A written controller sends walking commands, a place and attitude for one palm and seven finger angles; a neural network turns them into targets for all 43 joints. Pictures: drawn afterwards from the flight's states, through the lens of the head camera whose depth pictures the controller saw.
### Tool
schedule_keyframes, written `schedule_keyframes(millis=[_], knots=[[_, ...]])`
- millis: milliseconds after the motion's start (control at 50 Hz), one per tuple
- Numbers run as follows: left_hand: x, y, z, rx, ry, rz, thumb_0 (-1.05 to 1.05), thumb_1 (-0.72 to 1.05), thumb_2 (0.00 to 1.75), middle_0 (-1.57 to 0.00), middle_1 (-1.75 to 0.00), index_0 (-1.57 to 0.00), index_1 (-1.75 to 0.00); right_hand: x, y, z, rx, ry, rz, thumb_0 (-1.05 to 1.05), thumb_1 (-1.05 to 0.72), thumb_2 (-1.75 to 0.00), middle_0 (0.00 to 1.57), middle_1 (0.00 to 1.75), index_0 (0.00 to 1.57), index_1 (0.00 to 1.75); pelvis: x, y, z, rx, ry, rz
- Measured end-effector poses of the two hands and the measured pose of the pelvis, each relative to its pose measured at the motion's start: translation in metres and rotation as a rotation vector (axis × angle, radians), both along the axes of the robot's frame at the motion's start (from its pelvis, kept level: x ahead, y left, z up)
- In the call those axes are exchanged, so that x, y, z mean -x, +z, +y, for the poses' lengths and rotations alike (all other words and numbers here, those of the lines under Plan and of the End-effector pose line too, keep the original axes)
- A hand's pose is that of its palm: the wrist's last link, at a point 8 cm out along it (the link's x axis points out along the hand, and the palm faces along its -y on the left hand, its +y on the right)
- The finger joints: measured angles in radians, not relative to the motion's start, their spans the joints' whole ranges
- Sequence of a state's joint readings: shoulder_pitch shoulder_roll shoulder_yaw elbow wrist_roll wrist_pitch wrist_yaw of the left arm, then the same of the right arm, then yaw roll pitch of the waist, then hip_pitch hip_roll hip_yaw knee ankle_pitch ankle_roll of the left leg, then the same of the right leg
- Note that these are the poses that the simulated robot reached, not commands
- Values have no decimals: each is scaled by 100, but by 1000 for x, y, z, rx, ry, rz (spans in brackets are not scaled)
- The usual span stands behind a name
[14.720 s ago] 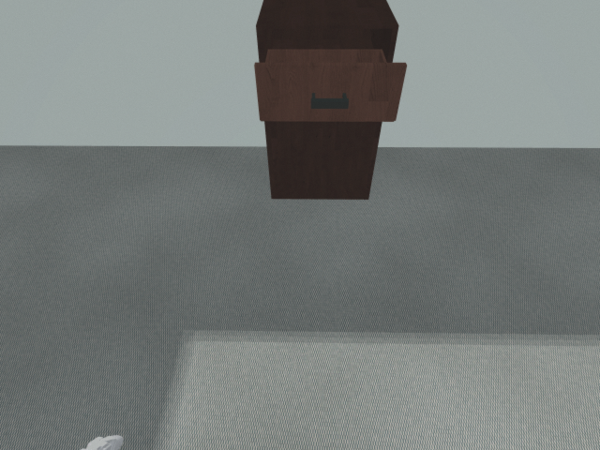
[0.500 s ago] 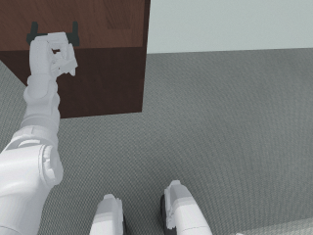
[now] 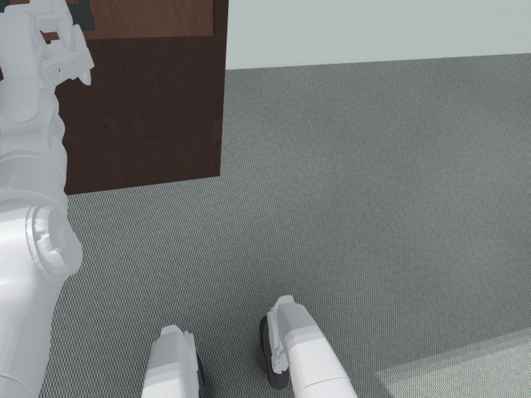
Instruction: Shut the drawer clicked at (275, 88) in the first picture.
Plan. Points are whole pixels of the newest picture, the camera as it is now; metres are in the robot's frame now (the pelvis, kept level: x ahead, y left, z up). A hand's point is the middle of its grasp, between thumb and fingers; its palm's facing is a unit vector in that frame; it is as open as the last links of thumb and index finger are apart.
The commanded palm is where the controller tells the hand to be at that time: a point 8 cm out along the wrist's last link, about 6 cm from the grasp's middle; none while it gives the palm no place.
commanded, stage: push the drawer shut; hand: left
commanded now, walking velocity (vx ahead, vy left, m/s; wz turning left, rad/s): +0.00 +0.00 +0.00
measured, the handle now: (44, 5) +0.66 +0.19 +0.07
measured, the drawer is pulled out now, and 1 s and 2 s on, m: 0.00 0.00 0.00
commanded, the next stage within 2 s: pull the fist back off the drawer in 0.30 s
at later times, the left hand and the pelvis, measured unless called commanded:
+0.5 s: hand (74, 46) +0.59 +0.16 +0.07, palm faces +0.02 -1.00 -0.06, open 3.6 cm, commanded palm +0.61 +0.17 +0.07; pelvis -0.02 +0.00 -0.01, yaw +0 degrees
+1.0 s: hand (83, 53) +0.58 +0.15 +0.06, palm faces +0.03 -1.00 -0.04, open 3.3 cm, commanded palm +0.56 +0.18 +0.07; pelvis -0.01 +0.00 +0.00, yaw +0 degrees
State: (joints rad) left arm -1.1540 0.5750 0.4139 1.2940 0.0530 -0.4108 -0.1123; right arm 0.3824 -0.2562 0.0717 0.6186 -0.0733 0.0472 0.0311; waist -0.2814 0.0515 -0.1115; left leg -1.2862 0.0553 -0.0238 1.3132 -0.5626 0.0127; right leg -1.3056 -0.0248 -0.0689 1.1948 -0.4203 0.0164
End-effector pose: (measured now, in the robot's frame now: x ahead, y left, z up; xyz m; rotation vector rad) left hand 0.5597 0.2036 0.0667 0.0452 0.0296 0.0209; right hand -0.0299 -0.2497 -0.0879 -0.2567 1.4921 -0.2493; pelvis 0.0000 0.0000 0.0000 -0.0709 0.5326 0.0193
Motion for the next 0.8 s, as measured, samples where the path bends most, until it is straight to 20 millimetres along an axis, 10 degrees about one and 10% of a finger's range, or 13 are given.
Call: schedule_keyframes(millis=[800], knots=[[-2, 2, 6, -2, 2, 14, 10, 67, 91, -139, -160, -139, -160, 45, -4, 12, 3, -4, 28, 1, -90, -90, 21, 30, 21, 30, 26, -15, 3, 19, 7, 24]])
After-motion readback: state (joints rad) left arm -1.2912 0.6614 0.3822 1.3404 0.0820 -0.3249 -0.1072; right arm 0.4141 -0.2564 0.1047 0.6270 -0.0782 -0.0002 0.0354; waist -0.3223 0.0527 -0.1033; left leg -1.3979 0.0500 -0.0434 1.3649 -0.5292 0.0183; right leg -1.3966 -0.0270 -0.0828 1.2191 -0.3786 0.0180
